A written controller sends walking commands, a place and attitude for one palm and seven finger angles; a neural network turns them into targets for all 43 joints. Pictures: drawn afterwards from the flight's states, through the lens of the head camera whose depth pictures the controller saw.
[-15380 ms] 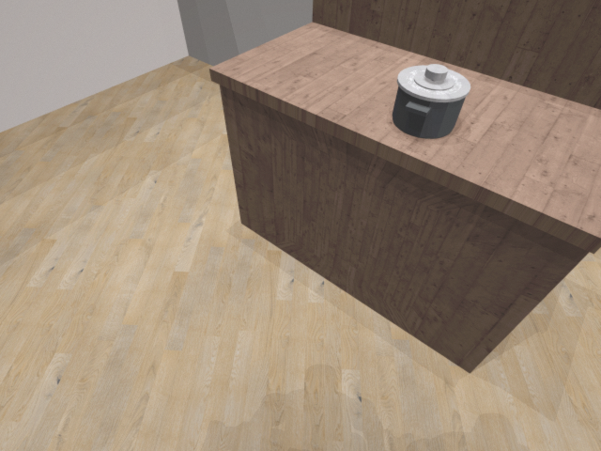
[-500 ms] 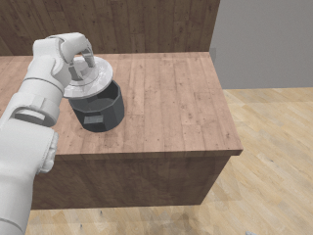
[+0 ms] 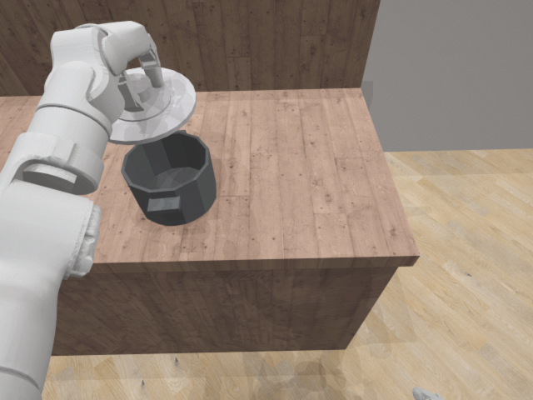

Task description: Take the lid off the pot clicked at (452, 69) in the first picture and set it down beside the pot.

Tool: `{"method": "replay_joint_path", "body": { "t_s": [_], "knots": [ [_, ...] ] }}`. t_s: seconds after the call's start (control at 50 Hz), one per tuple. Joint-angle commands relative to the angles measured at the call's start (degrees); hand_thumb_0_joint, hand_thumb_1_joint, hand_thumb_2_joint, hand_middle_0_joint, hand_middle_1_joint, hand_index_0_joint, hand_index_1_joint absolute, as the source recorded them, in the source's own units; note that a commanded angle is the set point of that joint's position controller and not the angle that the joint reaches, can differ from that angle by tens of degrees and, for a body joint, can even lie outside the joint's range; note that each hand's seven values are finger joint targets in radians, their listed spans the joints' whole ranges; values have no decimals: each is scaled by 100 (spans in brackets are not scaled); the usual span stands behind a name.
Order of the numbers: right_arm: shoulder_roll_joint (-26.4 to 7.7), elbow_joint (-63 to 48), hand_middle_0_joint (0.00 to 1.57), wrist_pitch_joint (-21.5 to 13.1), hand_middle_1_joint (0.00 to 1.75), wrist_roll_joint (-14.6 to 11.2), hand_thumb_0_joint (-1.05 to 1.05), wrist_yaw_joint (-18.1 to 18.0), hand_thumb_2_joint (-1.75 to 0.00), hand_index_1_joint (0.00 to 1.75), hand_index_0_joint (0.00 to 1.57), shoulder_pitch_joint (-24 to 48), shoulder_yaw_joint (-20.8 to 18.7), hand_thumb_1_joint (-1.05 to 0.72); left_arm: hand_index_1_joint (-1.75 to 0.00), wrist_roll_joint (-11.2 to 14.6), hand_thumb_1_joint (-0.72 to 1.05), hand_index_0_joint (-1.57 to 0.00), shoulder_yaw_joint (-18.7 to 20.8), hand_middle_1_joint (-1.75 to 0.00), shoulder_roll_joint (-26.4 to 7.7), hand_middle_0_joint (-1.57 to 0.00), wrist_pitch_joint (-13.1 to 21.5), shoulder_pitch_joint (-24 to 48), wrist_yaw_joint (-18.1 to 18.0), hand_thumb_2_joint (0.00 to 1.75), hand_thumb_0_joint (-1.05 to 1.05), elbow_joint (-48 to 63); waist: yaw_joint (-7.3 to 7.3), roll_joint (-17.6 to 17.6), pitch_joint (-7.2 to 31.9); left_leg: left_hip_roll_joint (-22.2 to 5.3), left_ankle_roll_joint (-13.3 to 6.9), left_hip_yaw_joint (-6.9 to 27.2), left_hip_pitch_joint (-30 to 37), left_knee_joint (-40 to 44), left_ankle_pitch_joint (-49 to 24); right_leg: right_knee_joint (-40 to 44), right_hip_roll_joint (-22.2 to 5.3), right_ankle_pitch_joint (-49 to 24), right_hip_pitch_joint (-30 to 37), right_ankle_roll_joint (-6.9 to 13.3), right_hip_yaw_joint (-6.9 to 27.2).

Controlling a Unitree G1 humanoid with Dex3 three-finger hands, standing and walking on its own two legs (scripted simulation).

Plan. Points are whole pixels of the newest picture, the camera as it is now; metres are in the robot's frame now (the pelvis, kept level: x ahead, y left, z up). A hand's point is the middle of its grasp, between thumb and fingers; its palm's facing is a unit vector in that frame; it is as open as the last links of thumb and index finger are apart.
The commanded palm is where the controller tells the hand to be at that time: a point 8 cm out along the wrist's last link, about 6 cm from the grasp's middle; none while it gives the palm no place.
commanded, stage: lift the lid straight up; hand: left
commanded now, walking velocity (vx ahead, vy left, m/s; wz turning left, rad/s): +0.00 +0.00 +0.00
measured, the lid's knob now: (135, 88) +0.52 +0.17 +0.21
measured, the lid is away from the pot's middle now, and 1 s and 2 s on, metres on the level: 0.01 0.05 0.17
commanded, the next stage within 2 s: move the lid sideways beside the pot in 0.46 s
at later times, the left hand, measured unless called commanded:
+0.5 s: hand (113, 73) +0.47 +0.18 +0.26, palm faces -0.24 -0.06 -0.97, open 7.8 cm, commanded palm +0.47 +0.17 +0.32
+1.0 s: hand (87, 75) +0.48 +0.21 +0.25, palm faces -0.26 -0.06 -0.96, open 7.8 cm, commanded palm +0.48 +0.22 +0.32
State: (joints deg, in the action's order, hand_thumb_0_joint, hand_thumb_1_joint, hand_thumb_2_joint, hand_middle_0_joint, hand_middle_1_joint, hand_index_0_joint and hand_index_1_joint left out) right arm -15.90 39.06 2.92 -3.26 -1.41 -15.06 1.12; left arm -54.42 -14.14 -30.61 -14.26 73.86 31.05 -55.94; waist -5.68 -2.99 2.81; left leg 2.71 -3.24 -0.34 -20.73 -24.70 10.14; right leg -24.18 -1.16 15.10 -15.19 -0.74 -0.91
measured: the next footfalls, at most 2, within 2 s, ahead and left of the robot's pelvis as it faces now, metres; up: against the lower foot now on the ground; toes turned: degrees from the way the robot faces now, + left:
none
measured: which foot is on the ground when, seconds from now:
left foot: down 0.00-1.00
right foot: down 0.00-1.00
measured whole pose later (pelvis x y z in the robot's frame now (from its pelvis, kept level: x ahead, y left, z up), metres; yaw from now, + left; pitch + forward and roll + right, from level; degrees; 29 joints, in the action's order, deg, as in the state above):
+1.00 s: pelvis +0.00 +0.00 +0.00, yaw +0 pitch +6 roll -1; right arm -16.7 39.3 4.7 -4.0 -2.5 -15.1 1.5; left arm -55.7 -12.9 -37.5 -11.4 75.6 33.2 -56.4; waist -5.8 -2.4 2.5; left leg 2.1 -3.0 -0.3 -21.0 -24.6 9.9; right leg -23.3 -0.5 14.4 -15.2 -0.5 -0.8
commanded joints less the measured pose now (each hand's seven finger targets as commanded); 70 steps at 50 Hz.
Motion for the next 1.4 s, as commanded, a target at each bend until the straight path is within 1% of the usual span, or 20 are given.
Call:
{"method": "replay_joint_path", "body": {
  "t_s": [0.0, 0.06, 0.2, 0.24, 0.3, 0.34, 0.46, 0.56, 0.66, 0.8, 0.84, 0.9, 0.94, 1.0, 1.04, 1.1, 1.14, 1.2, 1.34, 1.38],
  "knots": [
    [-835, -672, 20, -221, 30, -34, 0, -57, -90, 30, 20, 102, -292, -90, -105, -89, 71, -77, 306, -107, -1297, -77, -22, 3912, -345, 91, 0, 1594, -9, -39, 2673, 8, -135, 393, 2475, -193, -2220, 182, 303, -2149, -226, 316, -125],
    [-839, -596, 20, -179, 30, -12, 0, -66, -90, 30, 20, 46, -267, -90, -105, -207, 71, -77, 568, -107, -1659, -77, -102, 3836, -315, 91, 0, 1233, 23, 232, 2532, 31, -145, 347, 2246, -138, -1932, 184, 317, -2133, -127, 297, -127],
    [-860, -616, 20, -192, 30, -54, 0, -92, -90, 30, 20, 160, -229, -90, -105, -104, 71, -77, 279, -107, -1376, -77, -180, 3883, -253, 91, 0, 1153, -8, 249, 2352, 48, -161, 311, 2101, -72, -1649, 258, 283, -2001, -123, 312, -131],
    [-864, -573, 20, -193, 30, -35, 0, -111, -90, 30, 20, 145, -219, -90, -105, -198, 71, -77, 528, -107, -1764, -77, -195, 4111, -240, 91, 0, 1185, 25, 371, 2402, 56, -184, 273, 2025, -52, -1438, 253, 293, -2003, 7, 284, -103],
    [-819, -638, 20, -235, 30, -68, 0, -83, -90, 30, 20, 197, -230, -90, -105, -109, 71, -77, 59, -107, -1150, -77, -175, 3956, -206, 91, 0, 1256, -23, 65, 2399, 33, -150, 330, 2230, -111, -1843, 239, 280, -2025, -184, 314, -135],
    [-863, -517, 20, -149, 30, -62, 0, -75, -90, 30, 20, 143, -207, -90, -105, -184, 71, -77, 240, -107, -1361, -77, -257, 3717, -167, 91, 0, 795, -14, 371, 2028, 41, -157, 282, 1898, -38, -1354, 283, 321, -1784, -250, 291, -172],
    [-791, -634, 20, -269, 30, -45, 0, -85, -90, 30, 20, 215, -221, -90, -105, -195, 71, -77, 263, -107, -1442, -77, -96, 4362, -215, 91, 0, 1707, 17, -149, 2737, 50, -144, 370, 2465, -109, -1782, 193, 319, -1889, -156, 313, -142],
    [-868, -579, 20, -174, 30, -61, 0, -112, -90, 30, 20, 170, -208, -90, -105, -211, 71, -77, 339, -107, -1641, -77, -69, 4005, -168, 91, 0, 1312, 9, 445, 2236, 52, -151, 305, 1896, 6, -1281, 291, 310, -1777, -91, 285, -160],
    [-874, -635, 20, -86, 30, -46, 0, -130, -90, 30, 20, 202, -206, -90, -105, -296, 71, -77, 578, -107, -2025, -77, 106, 4034, -218, 91, 0, 1346, 53, 157, 2460, 42, -154, 257, 1955, -30, -1419, 234, 293, -1891, 31, 311, -103],
    [-915, -647, 20, -46, 30, -84, 0, -142, -90, 30, 20, 147, -233, -90, -105, -177, 71, -77, 363, -107, -1801, -77, 170, 3924, -173, 91, 0, 1349, 5, 21, 2465, 2, -162, 265, 2083, -80, -1684, 278, 294, -1933, -84, 314, -147],
    [-905, -662, 20, -42, 30, -47, 0, -153, -90, 30, 20, 139, -245, -90, -105, -319, 71, -77, 777, -107, -2378, -77, 271, 4047, -187, 91, 0, 1568, 65, 12, 2769, 1, -190, 262, 2206, -139, -1849, 222, 315, -2070, 75, 299, -88],
    [-915, -619, 20, -15, 30, -116, 0, -151, -90, 30, 20, 101, -257, -90, -105, -176, 71, -77, 308, -107, -1760, -77, 224, 3594, -121, 91, 0, 1157, -27, -68, 2269, -24, -169, 269, 2131, -134, -1944, 316, 315, -1913, -280, 302, -169],
    [-964, -565, 20, 27, 30, -88, 0, -162, -90, 30, 20, 38, -248, -90, -105, -250, 71, -77, 772, -107, -2398, -77, 254, 3570, -123, 91, 0, 1070, 25, 280, 2312, -18, -200, 229, 1964, -111, -1613, 311, 340, -1887, -73, 280, -145],
    [-946, -633, 20, -10, 30, -126, 0, -166, -90, 30, 20, 122, -272, -90, -105, -146, 71, -77, 395, -107, -2038, -77, 359, 3929, -125, 91, 0, 1682, -10, -228, 2565, -42, -186, 269, 2317, -177, -1991, 305, 305, -1962, -175, 298, -162],
    [-956, -618, 20, 2, 30, -58, 0, -176, -90, 30, 20, 47, -266, -90, -105, -303, 71, -77, 1012, -107, -2820, -77, 450, 3751, -144, 91, 0, 1638, 96, -160, 2800, -27, -216, 281, 2321, -254, -2277, 236, 342, -2179, 41, 289, -105],
    [-965, -619, 20, 61, 30, -143, 0, -168, -90, 30, 20, 64, -274, -90, -105, -144, 71, -77, 598, -107, -2319, -77, 436, 3410, -78, 91, 0, 1339, 25, -246, 2405, -38, -189, 265, 2182, -238, -2346, 290, 318, -2151, -156, 290, -176],
    [-979, -610, 20, 103, 30, -120, 0, -175, -90, 30, 20, 50, -252, -90, -105, -243, 71, -77, 900, -107, -2779, -77, 472, 3518, -66, 91, 0, 1401, 70, -73, 2445, -48, -203, 255, 2113, -212, -2087, 283, 350, -2034, -55, 278, -174],
    [-989, -629, 20, 101, 30, -162, 0, -180, -90, 30, 20, 63, -284, -90, -105, -146, 71, -77, 683, -107, -2540, -77, 531, 3487, -70, 91, 0, 1640, 25, -407, 2590, -91, -198, 295, 2436, -299, -2594, 302, 334, -2121, -222, 285, -175],
    [-1005, -543, 20, 165, 30, -162, 0, -239, -90, 30, 20, 6, -237, -90, -105, -198, 71, -77, 953, -107, -3036, -77, 692, 3402, -42, 91, 0, 1354, 22, -176, 2396, -82, -221, 240, 2162, -226, -1974, 360, 368, -1807, -202, 263, -209],
    [-991, -509, 20, 155, 30, -202, 0, -259, -90, 30, 20, 27, -236, -90, -105, -164, 71, -77, 624, -107, -2683, -77, 703, 3566, -17, 91, 0, 1362, -47, -326, 2217, -98, -197, 275, 2215, -159, -1707, 405, 379, -1495, -449, 266, -264]
  ]
}}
